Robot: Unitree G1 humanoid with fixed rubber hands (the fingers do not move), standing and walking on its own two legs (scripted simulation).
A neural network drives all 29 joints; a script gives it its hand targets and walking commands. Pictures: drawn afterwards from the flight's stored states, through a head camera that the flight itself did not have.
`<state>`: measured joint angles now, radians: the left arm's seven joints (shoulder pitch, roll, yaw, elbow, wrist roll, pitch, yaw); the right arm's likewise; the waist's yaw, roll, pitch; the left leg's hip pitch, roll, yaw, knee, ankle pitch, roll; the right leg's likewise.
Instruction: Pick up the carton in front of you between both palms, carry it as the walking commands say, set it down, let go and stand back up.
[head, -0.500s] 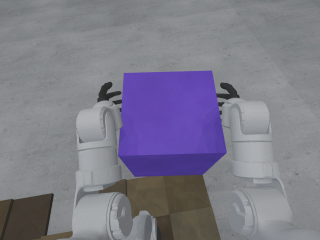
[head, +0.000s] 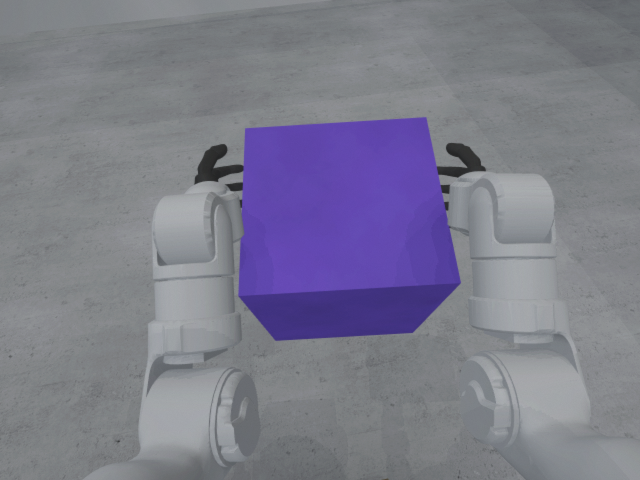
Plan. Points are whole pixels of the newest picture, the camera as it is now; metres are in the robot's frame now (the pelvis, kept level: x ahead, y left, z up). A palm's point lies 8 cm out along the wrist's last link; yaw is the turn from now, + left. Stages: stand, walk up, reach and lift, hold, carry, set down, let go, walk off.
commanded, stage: carry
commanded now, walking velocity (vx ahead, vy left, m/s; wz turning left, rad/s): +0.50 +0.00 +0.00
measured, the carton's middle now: (340, 244) +0.41 +0.00 +0.06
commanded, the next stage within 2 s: none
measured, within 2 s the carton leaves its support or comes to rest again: neither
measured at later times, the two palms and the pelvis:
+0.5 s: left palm (236, 93) +0.74 +0.17 +0.10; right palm (395, 100) +0.70 -0.12 +0.09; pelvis +0.33 +0.05 -0.04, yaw -1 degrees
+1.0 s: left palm (241, 31) +1.01 +0.19 +0.09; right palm (364, 28) +1.03 -0.10 +0.08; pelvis +0.65 +0.01 -0.02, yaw +2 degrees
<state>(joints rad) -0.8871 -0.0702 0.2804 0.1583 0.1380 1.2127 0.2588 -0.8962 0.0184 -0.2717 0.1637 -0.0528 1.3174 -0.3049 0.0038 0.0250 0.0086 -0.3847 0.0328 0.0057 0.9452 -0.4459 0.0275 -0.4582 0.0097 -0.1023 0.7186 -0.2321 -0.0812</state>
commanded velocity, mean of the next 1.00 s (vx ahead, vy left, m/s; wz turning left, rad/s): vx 0.50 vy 0.00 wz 0.00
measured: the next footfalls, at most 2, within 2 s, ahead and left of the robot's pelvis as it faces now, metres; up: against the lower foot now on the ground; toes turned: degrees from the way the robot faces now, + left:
left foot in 0.30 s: +0.40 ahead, +0.08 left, -0.05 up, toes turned +3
right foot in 0.80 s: +0.72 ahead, -0.04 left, -0.05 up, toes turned -4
